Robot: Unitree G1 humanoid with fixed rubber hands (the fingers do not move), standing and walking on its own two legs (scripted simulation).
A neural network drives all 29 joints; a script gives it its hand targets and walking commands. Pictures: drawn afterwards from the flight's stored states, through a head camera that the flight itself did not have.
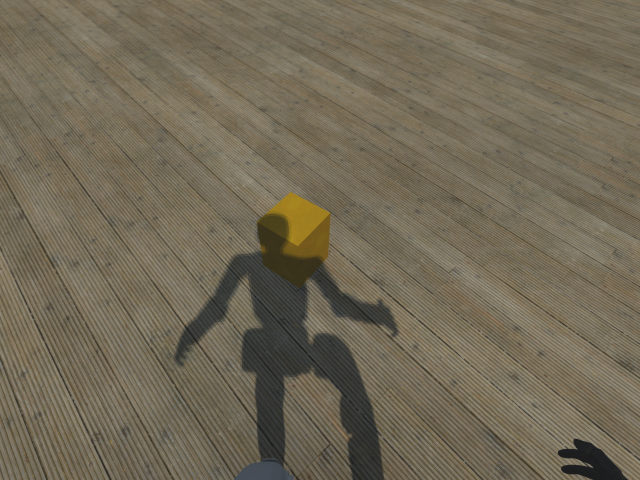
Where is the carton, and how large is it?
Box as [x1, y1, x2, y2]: [257, 192, 329, 287]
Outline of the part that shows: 290,192 257,221 263,264 299,287 327,256 329,212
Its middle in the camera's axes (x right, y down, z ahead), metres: -0.10 +0.01 +1.42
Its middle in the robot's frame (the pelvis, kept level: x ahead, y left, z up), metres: +0.97 +0.14 -0.62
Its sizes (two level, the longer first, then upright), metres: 0.185 0.177 0.251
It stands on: the floor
